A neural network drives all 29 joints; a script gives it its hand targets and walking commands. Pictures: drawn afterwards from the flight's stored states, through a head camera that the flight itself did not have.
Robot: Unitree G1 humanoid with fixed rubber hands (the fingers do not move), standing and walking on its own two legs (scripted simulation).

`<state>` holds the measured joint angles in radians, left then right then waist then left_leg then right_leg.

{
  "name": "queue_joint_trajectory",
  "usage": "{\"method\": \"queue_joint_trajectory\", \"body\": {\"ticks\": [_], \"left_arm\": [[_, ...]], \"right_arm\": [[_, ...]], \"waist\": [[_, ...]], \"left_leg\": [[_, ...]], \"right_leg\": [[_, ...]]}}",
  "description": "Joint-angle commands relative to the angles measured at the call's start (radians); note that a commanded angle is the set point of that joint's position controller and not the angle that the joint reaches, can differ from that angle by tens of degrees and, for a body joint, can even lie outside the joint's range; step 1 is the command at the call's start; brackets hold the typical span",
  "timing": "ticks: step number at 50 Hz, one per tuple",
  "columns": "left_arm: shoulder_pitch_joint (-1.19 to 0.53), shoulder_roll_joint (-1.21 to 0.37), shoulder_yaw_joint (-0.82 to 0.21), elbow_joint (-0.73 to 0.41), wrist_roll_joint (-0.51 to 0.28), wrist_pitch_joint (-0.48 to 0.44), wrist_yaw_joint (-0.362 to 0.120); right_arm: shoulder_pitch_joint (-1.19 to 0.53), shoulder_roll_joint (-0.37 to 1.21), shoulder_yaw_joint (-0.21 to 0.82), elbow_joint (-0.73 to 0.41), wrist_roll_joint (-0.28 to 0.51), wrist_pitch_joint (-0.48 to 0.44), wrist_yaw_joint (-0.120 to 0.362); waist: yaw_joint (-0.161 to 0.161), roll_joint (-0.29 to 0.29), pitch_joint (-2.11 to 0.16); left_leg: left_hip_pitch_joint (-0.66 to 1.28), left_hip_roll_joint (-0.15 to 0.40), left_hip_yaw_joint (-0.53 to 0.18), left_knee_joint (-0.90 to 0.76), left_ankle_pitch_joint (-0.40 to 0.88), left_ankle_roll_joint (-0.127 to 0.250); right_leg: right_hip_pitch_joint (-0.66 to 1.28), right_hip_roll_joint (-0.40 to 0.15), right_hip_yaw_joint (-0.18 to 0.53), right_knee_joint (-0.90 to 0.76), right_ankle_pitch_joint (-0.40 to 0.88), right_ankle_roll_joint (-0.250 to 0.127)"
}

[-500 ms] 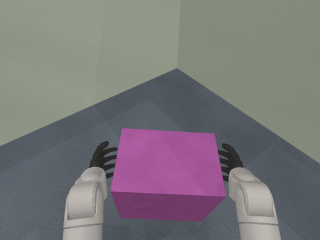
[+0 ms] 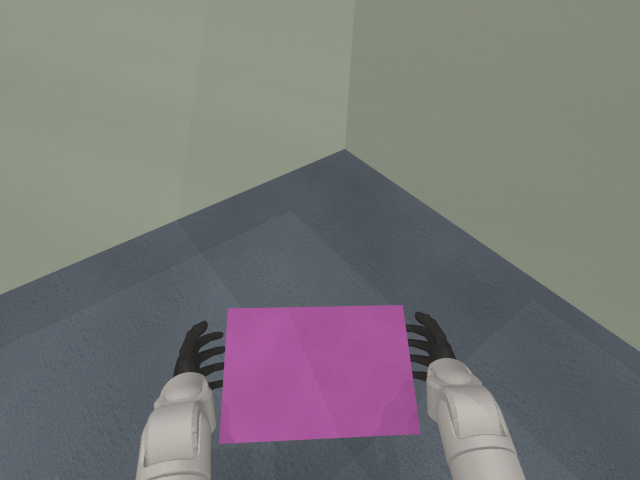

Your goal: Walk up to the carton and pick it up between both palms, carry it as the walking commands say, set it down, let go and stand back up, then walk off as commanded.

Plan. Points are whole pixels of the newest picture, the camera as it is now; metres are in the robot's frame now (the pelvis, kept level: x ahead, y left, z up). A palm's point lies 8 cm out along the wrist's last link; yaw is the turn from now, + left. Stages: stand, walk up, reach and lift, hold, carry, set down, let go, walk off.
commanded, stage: set down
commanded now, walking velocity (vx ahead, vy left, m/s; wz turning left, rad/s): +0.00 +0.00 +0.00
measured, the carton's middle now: (314, 378) +0.30 +0.04 -0.09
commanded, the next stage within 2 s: none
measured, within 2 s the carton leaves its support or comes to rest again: neither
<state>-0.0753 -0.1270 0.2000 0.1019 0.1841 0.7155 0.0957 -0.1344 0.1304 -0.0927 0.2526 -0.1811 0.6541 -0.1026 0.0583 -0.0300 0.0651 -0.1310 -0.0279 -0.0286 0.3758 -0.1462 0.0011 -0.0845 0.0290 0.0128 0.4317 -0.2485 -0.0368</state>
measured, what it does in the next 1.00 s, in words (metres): lowers itself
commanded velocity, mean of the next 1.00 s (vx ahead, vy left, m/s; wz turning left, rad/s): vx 0.00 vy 0.00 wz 0.00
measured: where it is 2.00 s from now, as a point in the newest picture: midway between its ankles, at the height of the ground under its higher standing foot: outside the picture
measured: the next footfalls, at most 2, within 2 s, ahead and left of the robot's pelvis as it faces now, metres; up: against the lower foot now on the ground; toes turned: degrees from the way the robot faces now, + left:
none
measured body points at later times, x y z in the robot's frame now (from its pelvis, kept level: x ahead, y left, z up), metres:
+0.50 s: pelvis -0.03 +0.00 -0.02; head +0.03 +0.01 +0.42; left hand +0.30 +0.20 -0.05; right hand +0.31 -0.12 -0.06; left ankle +0.04 +0.12 -0.74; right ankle +0.00 -0.10 -0.74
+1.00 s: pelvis -0.04 +0.00 -0.09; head +0.12 +0.01 +0.33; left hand +0.33 +0.21 -0.14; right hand +0.34 -0.12 -0.16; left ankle +0.04 +0.12 -0.74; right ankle +0.00 -0.10 -0.74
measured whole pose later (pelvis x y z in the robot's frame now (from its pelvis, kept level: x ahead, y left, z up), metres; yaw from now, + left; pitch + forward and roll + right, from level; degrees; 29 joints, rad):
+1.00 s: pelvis -0.04 +0.00 -0.09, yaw -2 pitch +27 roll +0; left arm -0.56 -0.11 0.47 0.48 0.27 0.31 -0.02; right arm -0.55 0.16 -0.36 0.58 -0.22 0.27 -0.13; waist 0.10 -0.05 -0.12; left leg -1.17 -0.04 -0.06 0.98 -0.29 -0.02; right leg -1.12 0.09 0.04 1.02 -0.37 -0.03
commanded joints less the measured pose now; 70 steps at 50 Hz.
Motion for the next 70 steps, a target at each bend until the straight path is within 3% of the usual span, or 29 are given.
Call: {"method": "queue_joint_trajectory", "body": {"ticks": [1, 4, 10, 11, 14, 15, 19, 20, 21, 22, 24, 25, 26, 30, 31, 35, 36, 39, 40, 41, 48, 49, 50, 54, 55, 59, 63, 67, 70], "left_arm": [[-0.655, -0.759, -0.607, -0.113, -0.232, -0.108, -0.241], [-0.671, -0.818, -0.625, -0.115, -0.234, -0.168, -0.259], [-0.718, -0.906, -0.407, 0.322, -0.081, -0.192, -0.334], [-0.768, -0.875, -0.362, 0.336, -0.066, -0.203, -0.336], [-0.888, -0.874, -0.334, 0.368, -0.037, -0.213, -0.348], [-0.841, -0.851, -0.271, 0.435, -0.004, -0.212, -0.355], [-0.829, -0.867, -0.241, 0.496, 0.007, -0.256, -0.364], [-0.729, -0.882, -0.188, 0.519, 0.030, -0.266, -0.365], [-0.783, -0.882, -0.189, 0.545, 0.037, -0.273, -0.363], [-0.845, -0.884, -0.218, 0.495, 0.027, -0.306, -0.365], [-0.869, -0.834, -0.290, 0.407, -0.012, -0.347, -0.370], [-0.894, -0.891, -0.332, 0.427, -0.040, -0.368, -0.378], [-0.899, -0.868, -0.314, 0.422, -0.031, -0.373, -0.373], [-0.854, -0.828, -0.283, 0.440, 0.009, -0.418, -0.375], [-0.864, -0.870, -0.322, 0.464, -0.007, -0.414, -0.376], [-0.979, -0.874, -0.390, 0.409, -0.058, -0.437, -0.377], [-0.894, -0.887, -0.362, 0.419, -0.028, -0.430, -0.375], [-0.976, -0.867, -0.399, 0.414, -0.045, -0.432, -0.387], [-0.924, -0.871, -0.341, 0.467, -0.030, -0.420, -0.381], [-0.941, -0.940, -0.358, 0.497, -0.049, -0.404, -0.390], [-0.945, -0.835, -0.340, 0.426, -0.019, -0.419, -0.376], [-1.002, -0.885, -0.386, 0.430, -0.052, -0.417, -0.377], [-1.013, -0.879, -0.359, 0.462, -0.055, -0.419, -0.381], [-1.070, -0.876, -0.370, 0.461, -0.071, -0.426, -0.380], [-1.033, -0.914, -0.363, 0.506, -0.052, -0.408, -0.373], [-1.007, -0.910, -0.362, 0.510, -0.057, -0.420, -0.365], [-1.028, -0.880, -0.315, 0.549, -0.050, -0.431, -0.361], [-1.136, -0.873, -0.399, 0.450, -0.108, -0.453, -0.337], [-1.100, -0.825, -0.322, 0.553, -0.066, -0.439, -0.333]], "right_arm": [[-0.490, 0.843, 0.413, -0.064, 0.180, -0.113, 0.248], [-0.572, 0.922, 0.482, -0.080, 0.202, -0.168, 0.273], [-0.796, 0.908, 0.322, 0.158, 0.101, -0.222, 0.334], [-0.770, 0.932, 0.292, 0.247, 0.074, -0.224, 0.338], [-0.809, 0.915, 0.187, 0.359, 0.041, -0.244, 0.341], [-0.823, 0.933, 0.157, 0.379, 0.012, -0.238, 0.346], [-0.870, 0.911, 0.179, 0.331, 0.025, -0.283, 0.338], [-0.897, 0.913, 0.222, 0.304, 0.022, -0.290, 0.337], [-0.963, 0.912, 0.190, 0.294, 0.015, -0.300, 0.318], [-0.914, 0.891, 0.154, 0.330, -0.003, -0.316, 0.322], [-0.843, 0.951, 0.205, 0.342, 0.033, -0.342, 0.314], [-0.806, 0.951, 0.214, 0.342, 0.018, -0.362, 0.311], [-0.855, 0.957, 0.218, 0.368, 0.037, -0.370, 0.308], [-0.885, 0.969, 0.289, 0.306, 0.045, -0.416, 0.305], [-0.939, 0.918, 0.287, 0.264, 0.041, -0.419, 0.299], [-0.952, 0.934, 0.311, 0.307, 0.057, -0.431, 0.295], [-0.974, 0.941, 0.342, 0.288, 0.073, -0.429, 0.299], [-0.950, 0.954, 0.296, 0.311, 0.053, -0.426, 0.289], [-0.972, 0.914, 0.307, 0.316, 0.038, -0.426, 0.293], [-0.995, 0.908, 0.302, 0.302, 0.030, -0.418, 0.285], [-0.988, 0.950, 0.324, 0.353, 0.083, -0.417, 0.313], [-1.021, 0.941, 0.312, 0.332, 0.078, -0.418, 0.313], [-1.067, 0.933, 0.317, 0.326, 0.092, -0.421, 0.313], [-1.104, 0.949, 0.289, 0.340, 0.080, -0.432, 0.301], [-1.109, 0.934, 0.306, 0.326, 0.077, -0.430, 0.300], [-1.043, 0.925, 0.274, 0.358, 0.059, -0.433, 0.289], [-1.142, 0.901, 0.321, 0.303, 0.098, -0.457, 0.282], [-1.085, 0.924, 0.302, 0.378, 0.096, -0.461, 0.261], [-1.175, 0.891, 0.303, 0.365, 0.108, -0.464, 0.254]], "waist": [[-0.012, 0.047, -0.354], [0.020, 0.022, -0.421], [0.002, -0.009, -0.387], [0.044, -0.057, -0.363], [0.015, 0.092, -0.331], [0.024, 0.015, -0.330], [0.045, 0.025, -0.393], [0.111, 0.022, -0.408], [0.071, 0.000, -0.400], [0.015, 0.033, -0.413], [0.036, 0.061, -0.558], [-0.026, 0.004, -0.591], [0.045, 0.049, -0.648], [0.100, 0.015, -0.659], [0.040, -0.003, -0.700], [0.027, -0.002, -0.790], [0.089, 0.061, -0.830], [0.031, 0.031, -0.869], [0.064, 0.022, -0.829], [0.007, -0.016, -0.855], [0.116, 0.035, -0.894], [0.054, 0.009, -0.940], [0.091, 0.013, -0.931], [0.041, 0.020, -1.007], [0.085, 0.004, -0.963], [0.031, 0.006, -1.040], [0.112, 0.017, -1.035], [0.050, 0.027, -1.158], [0.137, 0.015, -1.068]], "left_leg": [[0.218, -0.022, -0.075, 0.028, 0.172, -0.007], [0.134, -0.035, -0.081, 0.085, 0.259, 0.008], [0.134, -0.046, -0.062, 0.120, -0.074, 0.017], [0.083, -0.036, -0.067, 0.131, -0.059, 0.020], [0.021, -0.046, -0.040, 0.148, -0.087, 0.003], [0.010, -0.041, -0.042, 0.134, -0.128, 0.013], [-0.041, -0.035, -0.056, 0.174, 0.015, 0.028], [-0.073, -0.055, -0.030, 0.190, 0.042, 0.022], [-0.104, -0.052, -0.045, 0.205, 0.025, 0.033], [-0.127, -0.055, -0.056, 0.214, 0.077, 0.028], [-0.120, -0.055, -0.039, 0.261, 0.151, 0.025], [-0.094, -0.052, -0.065, 0.275, 0.197, 0.034], [-0.129, -0.050, -0.050, 0.277, 0.204, 0.021], [-0.299, -0.066, -0.036, 0.336, 0.176, 0.037], [-0.243, -0.057, -0.057, 0.347, 0.144, 0.029], [-0.335, -0.056, -0.051, 0.406, 0.105, 0.019], [-0.317, -0.062, -0.033, 0.419, 0.163, 0.013], [-0.413, -0.063, -0.029, 0.461, 0.113, 0.016], [-0.417, -0.059, -0.030, 0.469, 0.125, 0.013], [-0.417, -0.065, -0.036, 0.475, 0.083, 0.015], [-0.481, -0.067, -0.022, 0.555, 0.128, 0.007], [-0.500, -0.069, -0.025, 0.583, 0.115, 0.000], [-0.507, -0.080, -0.007, 0.583, 0.094, -0.001], [-0.617, -0.079, 0.004, 0.649, 0.014, -0.001], [-0.586, -0.083, -0.004, 0.635, 0.042, -0.010], [-0.597, -0.067, -0.029, 0.693, 0.107, -0.006], [-0.735, -0.084, 0.009, 0.738, 0.153, -0.010], [-0.735, -0.086, 0.009, 0.797, 0.137, -0.026], [-0.811, -0.085, 0.014, 0.810, 0.119, -0.023]], "right_leg": [[-0.112, 0.027, 0.095, -0.068, 0.146, -0.014], [-0.103, 0.032, 0.106, -0.008, 0.259, -0.005], [-0.300, 0.042, 0.076, 0.011, -0.096, -0.012], [-0.337, 0.039, 0.089, 0.005, -0.116, -0.015], [-0.379, 0.035, 0.103, 0.029, -0.113, -0.029], [-0.402, 0.048, 0.081, 0.036, -0.145, -0.015], [-0.408, 0.032, 0.097, 0.079, -0.028, -0.015], [-0.388, 0.040, 0.102, 0.091, -0.006, -0.008], [-0.444, 0.042, 0.112, 0.100, -0.016, -0.003], [-0.490, 0.047, 0.088, 0.126, 0.048, -0.004], [-0.431, 0.054, 0.102, 0.158, 0.147, 0.002], [-0.450, 0.056, 0.097, 0.161, 0.176, 0.004], [-0.424, 0.056, 0.095, 0.179, 0.163, 0.003], [-0.488, 0.064, 0.115, 0.237, 0.193, 0.017], [-0.563, 0.079, 0.078, 0.276, 0.144, 0.020], [-0.615, 0.087, 0.081, 0.316, 0.096, 0.014], [-0.590, 0.087, 0.080, 0.337, 0.116, 0.010], [-0.644, 0.100, 0.072, 0.366, 0.123, 0.024], [-0.692, 0.089, 0.075, 0.389, 0.094, 0.021], [-0.684, 0.093, 0.065, 0.383, 0.053, 0.021], [-0.882, 0.110, 0.040, 0.481, 0.048, 0.021], [-0.881, 0.115, 0.036, 0.499, 0.055, 0.022], [-0.899, 0.122, 0.035, 0.499, 0.022, 0.032], [-0.869, 0.121, 0.034, 0.558, -0.003, 0.029], [-0.956, 0.126, 0.018, 0.568, -0.031, 0.025], [-1.006, 0.132, 0.015, 0.617, 0.015, 0.025], [-1.026, 0.128, 0.027, 0.656, 0.078, 0.041], [-1.060, 0.147, 0.017, 0.717, 0.068, 0.031], [-1.125, 0.141, 0.030, 0.740, 0.036, 0.044]]}}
